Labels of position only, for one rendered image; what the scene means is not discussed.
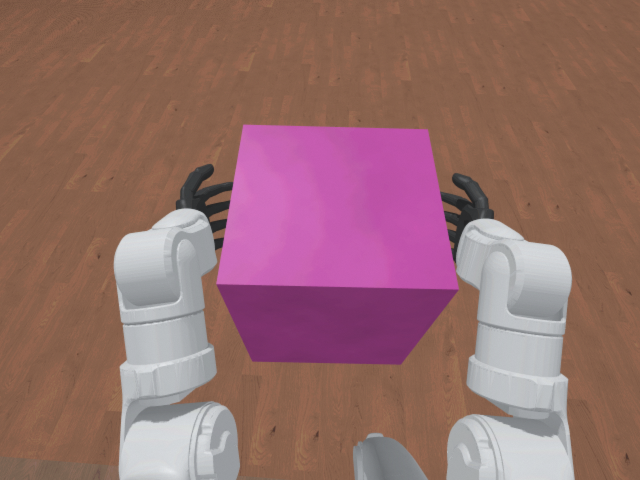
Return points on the right robot thigh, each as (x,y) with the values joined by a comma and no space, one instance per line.
(383,458)

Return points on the carton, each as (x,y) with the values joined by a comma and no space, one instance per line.
(336,248)

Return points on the left robot hand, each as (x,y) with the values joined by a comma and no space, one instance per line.
(192,199)

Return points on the left robot upper arm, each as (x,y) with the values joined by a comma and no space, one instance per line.
(190,441)

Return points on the left robot forearm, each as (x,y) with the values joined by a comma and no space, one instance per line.
(158,276)

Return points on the right robot forearm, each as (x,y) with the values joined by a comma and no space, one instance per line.
(524,289)

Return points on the right robot upper arm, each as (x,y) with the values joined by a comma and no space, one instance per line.
(485,447)

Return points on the right robot hand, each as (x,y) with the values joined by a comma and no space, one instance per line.
(478,209)

